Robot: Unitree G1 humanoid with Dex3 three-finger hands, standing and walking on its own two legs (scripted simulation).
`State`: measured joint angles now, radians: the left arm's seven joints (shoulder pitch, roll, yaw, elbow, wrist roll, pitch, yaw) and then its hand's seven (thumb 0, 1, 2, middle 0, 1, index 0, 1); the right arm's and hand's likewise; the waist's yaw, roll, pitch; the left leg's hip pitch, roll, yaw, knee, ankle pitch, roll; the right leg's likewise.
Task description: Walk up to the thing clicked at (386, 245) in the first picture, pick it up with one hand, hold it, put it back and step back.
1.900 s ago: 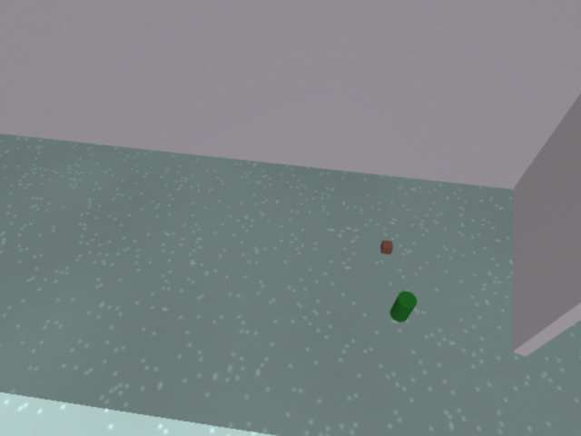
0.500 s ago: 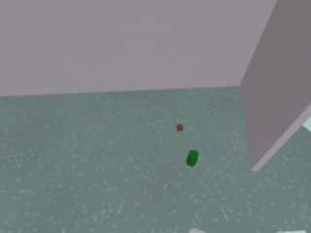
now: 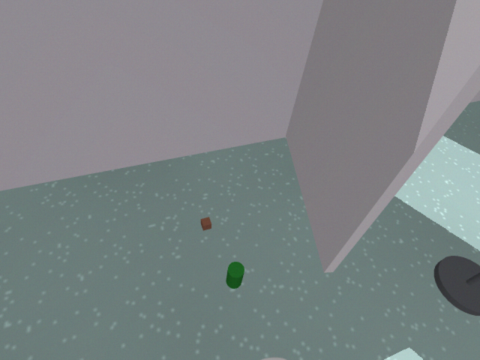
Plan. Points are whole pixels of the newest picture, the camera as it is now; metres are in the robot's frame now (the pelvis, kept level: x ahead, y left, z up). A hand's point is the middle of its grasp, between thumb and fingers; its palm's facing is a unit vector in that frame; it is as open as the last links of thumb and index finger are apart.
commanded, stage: walk up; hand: left
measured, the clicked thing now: (206, 223) +0.81 +0.09 -0.73
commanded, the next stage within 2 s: none
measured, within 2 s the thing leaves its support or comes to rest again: neither
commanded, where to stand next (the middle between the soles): +0.38 -0.08 m, yaw -12 degrees
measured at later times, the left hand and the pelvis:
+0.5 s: hand (150, 261) +0.32 +0.17 -0.10, palm faces -0.16 -0.91 -0.38, open 7.4 cm; pelvis +0.18 -0.07 +0.01, yaw -9 degrees
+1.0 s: hand (156, 224) +0.43 +0.18 -0.14, palm faces -0.26 -0.90 -0.35, open 7.4 cm; pelvis +0.31 -0.06 +0.01, yaw -13 degrees
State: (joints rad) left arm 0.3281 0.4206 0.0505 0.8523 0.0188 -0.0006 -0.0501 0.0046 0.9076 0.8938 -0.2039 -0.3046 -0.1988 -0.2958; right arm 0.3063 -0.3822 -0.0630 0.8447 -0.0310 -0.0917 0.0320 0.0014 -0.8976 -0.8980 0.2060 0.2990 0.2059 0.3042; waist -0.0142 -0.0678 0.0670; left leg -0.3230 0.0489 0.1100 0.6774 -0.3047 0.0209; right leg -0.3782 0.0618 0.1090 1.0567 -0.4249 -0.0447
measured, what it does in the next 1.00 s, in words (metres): walks ahead: right foot, then left foot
